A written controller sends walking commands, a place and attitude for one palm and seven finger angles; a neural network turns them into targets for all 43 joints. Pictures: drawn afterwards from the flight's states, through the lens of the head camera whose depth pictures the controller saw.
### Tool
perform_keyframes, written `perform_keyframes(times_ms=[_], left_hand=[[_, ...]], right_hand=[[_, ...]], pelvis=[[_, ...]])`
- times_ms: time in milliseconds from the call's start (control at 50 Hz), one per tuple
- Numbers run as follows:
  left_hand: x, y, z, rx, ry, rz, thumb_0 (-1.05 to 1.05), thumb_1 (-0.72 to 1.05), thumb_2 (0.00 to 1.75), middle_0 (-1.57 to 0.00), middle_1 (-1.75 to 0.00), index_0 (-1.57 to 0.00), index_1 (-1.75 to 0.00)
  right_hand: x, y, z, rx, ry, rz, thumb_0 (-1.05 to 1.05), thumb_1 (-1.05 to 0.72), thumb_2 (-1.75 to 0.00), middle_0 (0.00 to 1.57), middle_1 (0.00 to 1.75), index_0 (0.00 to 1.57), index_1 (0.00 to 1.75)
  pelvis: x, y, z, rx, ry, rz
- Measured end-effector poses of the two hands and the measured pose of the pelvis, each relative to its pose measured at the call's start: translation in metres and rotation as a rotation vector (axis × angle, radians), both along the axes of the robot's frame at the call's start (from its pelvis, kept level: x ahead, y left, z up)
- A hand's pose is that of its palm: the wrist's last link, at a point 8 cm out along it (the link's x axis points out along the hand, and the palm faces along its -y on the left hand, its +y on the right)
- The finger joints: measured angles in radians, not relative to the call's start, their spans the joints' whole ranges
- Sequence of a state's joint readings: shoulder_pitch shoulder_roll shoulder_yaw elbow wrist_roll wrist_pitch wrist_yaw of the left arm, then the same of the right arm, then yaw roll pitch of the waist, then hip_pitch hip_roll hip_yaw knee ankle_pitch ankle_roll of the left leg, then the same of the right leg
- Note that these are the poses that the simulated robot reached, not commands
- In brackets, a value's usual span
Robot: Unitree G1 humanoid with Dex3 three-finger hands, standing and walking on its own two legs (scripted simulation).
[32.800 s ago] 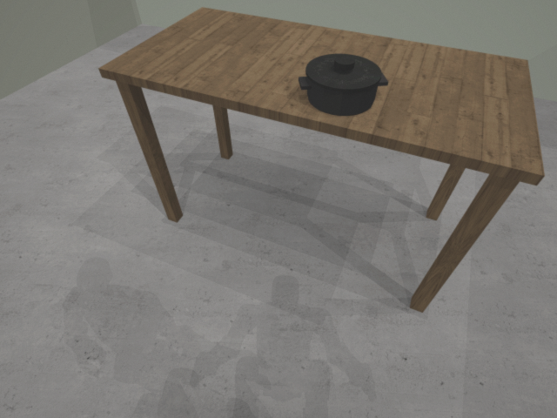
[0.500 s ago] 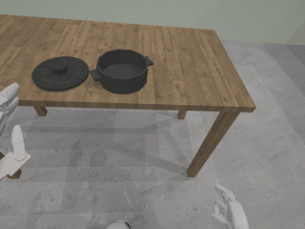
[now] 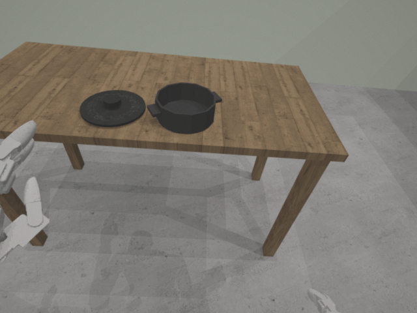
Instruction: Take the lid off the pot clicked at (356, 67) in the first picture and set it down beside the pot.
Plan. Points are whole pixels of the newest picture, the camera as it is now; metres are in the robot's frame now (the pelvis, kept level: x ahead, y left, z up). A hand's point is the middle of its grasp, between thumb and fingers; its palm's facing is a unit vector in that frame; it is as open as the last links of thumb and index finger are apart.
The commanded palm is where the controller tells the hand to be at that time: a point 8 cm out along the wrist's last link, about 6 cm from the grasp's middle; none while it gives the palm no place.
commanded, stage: stop stepping back and stand still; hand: left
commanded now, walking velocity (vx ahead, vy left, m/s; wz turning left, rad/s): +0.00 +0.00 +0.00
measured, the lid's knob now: (112, 100) +0.70 +0.34 +0.03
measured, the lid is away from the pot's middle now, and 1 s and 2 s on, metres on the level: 0.23 0.23 0.23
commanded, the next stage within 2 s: let the arm hang, fingers relaxed in 0.70 s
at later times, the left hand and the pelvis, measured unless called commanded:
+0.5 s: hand out of the picture +0.07 +0.20 -0.19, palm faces +0.10 -0.98 -0.14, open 7.0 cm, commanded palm none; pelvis +0.03 +0.02 -0.01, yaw +3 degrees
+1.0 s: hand out of the picture +0.04 +0.18 -0.17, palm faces +0.06 -0.98 -0.19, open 7.2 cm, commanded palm none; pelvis +0.05 +0.02 +0.01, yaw +2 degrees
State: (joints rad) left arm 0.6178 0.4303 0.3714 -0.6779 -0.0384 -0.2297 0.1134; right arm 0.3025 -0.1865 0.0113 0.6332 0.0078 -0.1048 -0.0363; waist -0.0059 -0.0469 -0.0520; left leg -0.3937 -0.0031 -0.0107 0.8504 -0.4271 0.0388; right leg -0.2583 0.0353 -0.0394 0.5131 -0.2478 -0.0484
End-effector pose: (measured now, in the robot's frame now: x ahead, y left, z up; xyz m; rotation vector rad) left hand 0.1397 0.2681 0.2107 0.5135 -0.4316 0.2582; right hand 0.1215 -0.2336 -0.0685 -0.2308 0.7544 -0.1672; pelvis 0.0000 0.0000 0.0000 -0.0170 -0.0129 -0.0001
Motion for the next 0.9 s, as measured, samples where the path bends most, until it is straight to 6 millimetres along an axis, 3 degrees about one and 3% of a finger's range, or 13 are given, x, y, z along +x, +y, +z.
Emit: perform_keyframes(times_ms=[100, 180, 200, 240, 280, 320, 360, 400, 460, 580, 680, 780, 900], left_hand=[[0.007, 0.023, 0.004, -0.028, -0.075, 0.071, 0.01, 0.89, 0.90, -0.21, -0.31, -0.22, -0.30], [0.022, 0.030, -0.002, -0.031, -0.025, 0.106, 0.01, 0.89, 0.90, -0.21, -0.31, -0.21, -0.30], [0.029, 0.031, -0.011, -0.015, 0.015, 0.107, 0.01, 0.89, 0.90, -0.20, -0.31, -0.21, -0.30], [0.050, 0.039, -0.057, -0.057, 0.209, 0.123, 0.00, 0.90, 0.90, -0.20, -0.31, -0.20, -0.30], [0.063, 0.044, -0.126, -0.174, 0.478, 0.164, 0.00, 0.90, 0.90, -0.20, -0.30, -0.20, -0.30], [0.057, 0.040, -0.201, -0.297, 0.757, 0.204, 0.00, 0.91, 0.90, -0.19, -0.30, -0.20, -0.30], [0.036, 0.025, -0.268, -0.399, 1.021, 0.224, 0.00, 0.91, 0.90, -0.19, -0.30, -0.20, -0.30], [0.003, 0.004, -0.320, -0.478, 1.262, 0.219, 0.00, 0.91, 0.90, -0.19, -0.30, -0.19, -0.30], [-0.053, -0.026, -0.363, -0.577, 1.533, 0.221, 0.00, 0.93, 0.90, -0.19, -0.30, -0.20, -0.30], [-0.127, -0.013, -0.366, -0.590, 1.739, 0.368, -0.02, 1.00, 0.90, -0.20, -0.30, -0.21, -0.30], [-0.162, -0.010, -0.354, -0.564, 1.841, 0.443, -0.01, 0.96, 0.90, -0.20, -0.30, -0.20, -0.30], [-0.162, -0.016, -0.348, -0.555, 1.864, 0.455, 0.00, 0.93, 0.90, -0.19, -0.30, -0.20, -0.30], [-0.130, -0.032, -0.350, -0.565, 1.805, 0.403, 0.00, 0.92, 0.90, -0.19, -0.30, -0.20, -0.30]], right_hand=[[0.011, 0.002, -0.003, -0.034, -0.021, -0.007, 0.02, -0.91, -0.90, 0.21, 0.30, 0.21, 0.30], [0.027, 0.015, -0.001, 0.011, -0.058, -0.011, 0.02, -0.91, -0.90, 0.21, 0.30, 0.20, 0.30], [0.032, 0.017, -0.003, 0.025, -0.063, 0.015, 0.02, -0.91, -0.90, 0.21, 0.30, 0.20, 0.30], [0.039, 0.019, -0.017, 0.048, -0.016, 0.058, 0.01, -0.91, -0.90, 0.21, 0.30, 0.20, 0.30], [0.042, 0.019, -0.032, 0.061, 0.056, 0.069, 0.01, -0.91, -0.90, 0.21, 0.30, 0.21, 0.30], [0.039, 0.019, -0.041, 0.062, 0.118, 0.063, 0.01, -0.91, -0.90, 0.21, 0.30, 0.21, 0.30], [0.030, 0.019, -0.045, 0.051, 0.171, 0.043, 0.01, -0.91, -0.90, 0.21, 0.30, 0.21, 0.30], [0.017, 0.019, -0.047, 0.034, 0.226, 0.013, 0.01, -0.91, -0.90, 0.21, 0.30, 0.21, 0.30], [-0.010, 0.017, -0.046, 0.005, 0.325, -0.027, 0.01, -0.91, -0.90, 0.21, 0.30, 0.21, 0.30], [-0.067, 0.015, -0.051, -0.002, 0.562, -0.081, 0.01, -0.91, -0.90, 0.21, 0.30, 0.20, 0.30], [-0.093, 0.021, -0.059, 0.043, 0.660, -0.114, 0.01, -0.91, -0.90, 0.20, 0.30, 0.20, 0.30], [-0.102, 0.035, -0.067, 0.098, 0.693, -0.123, 0.01, -0.91, -0.90, 0.20, 0.30, 0.20, 0.30], [-0.097, 0.050, -0.074, 0.146, 0.683, -0.124, 0.01, -0.92, -0.90, 0.20, 0.30, 0.20, 0.30]], pelvis=[[0.002, 0.013, -0.006, -0.008, -0.010, 0.021], [0.011, 0.014, -0.002, 0.006, -0.006, 0.019], [0.013, 0.015, -0.003, 0.004, 0.006, 0.030], [0.015, 0.017, -0.004, 0.002, 0.023, 0.051], [0.016, 0.019, -0.007, 0.000, 0.028, 0.065], [0.017, 0.020, -0.010, 0.001, 0.022, 0.074], [0.020, 0.022, -0.013, 0.002, 0.012, 0.074], [0.022, 0.024, -0.013, 0.005, 0.004, 0.064], [0.025, 0.024, -0.010, 0.005, 0.004, 0.048], [0.030, 0.019, 0.000, -0.008, 0.012, 0.051], [0.035, 0.019, 0.003, -0.010, 0.014, 0.052], [0.039, 0.020, 0.005, -0.006, 0.014, 0.045], [0.043, 0.019, 0.005, 0.000, 0.010, 0.038]])
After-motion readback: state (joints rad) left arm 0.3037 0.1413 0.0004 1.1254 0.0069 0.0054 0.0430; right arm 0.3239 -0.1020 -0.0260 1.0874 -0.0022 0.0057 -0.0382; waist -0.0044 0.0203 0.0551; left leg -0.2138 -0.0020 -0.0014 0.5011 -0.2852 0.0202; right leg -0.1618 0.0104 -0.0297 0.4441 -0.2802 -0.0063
